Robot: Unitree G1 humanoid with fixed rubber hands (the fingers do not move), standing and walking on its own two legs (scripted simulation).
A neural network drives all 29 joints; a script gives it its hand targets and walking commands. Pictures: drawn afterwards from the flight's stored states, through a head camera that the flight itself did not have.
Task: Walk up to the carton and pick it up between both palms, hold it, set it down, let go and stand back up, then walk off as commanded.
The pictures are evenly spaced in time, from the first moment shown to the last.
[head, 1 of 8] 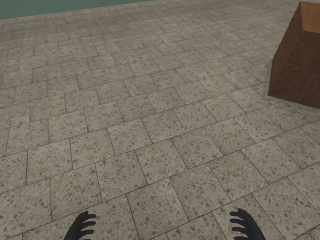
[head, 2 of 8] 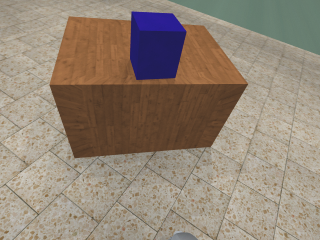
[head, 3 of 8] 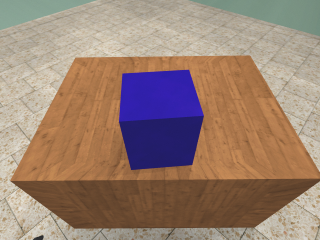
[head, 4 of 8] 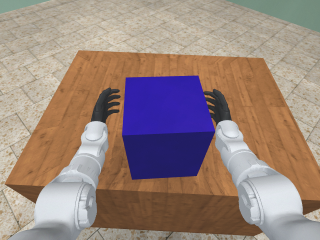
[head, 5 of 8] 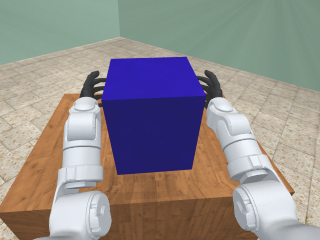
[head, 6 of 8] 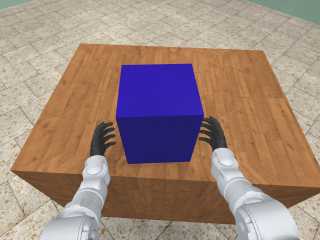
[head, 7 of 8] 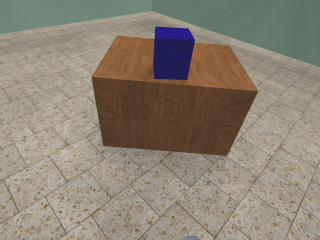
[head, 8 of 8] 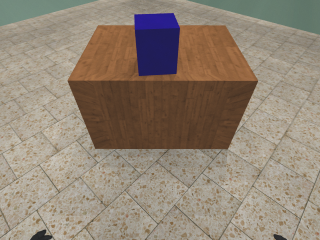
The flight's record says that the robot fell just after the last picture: no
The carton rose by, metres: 0.23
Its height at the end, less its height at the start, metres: +0.00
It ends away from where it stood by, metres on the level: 0.02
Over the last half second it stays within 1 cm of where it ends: yes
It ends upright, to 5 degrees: yes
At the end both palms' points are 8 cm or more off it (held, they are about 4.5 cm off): yes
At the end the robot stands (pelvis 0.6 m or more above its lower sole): yes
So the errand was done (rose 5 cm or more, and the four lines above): yes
